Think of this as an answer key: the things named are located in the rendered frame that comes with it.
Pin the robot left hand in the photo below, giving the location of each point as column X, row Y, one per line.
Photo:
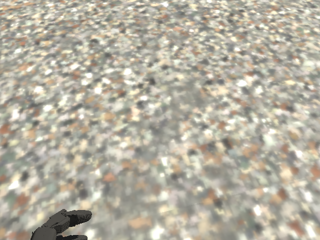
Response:
column 60, row 222

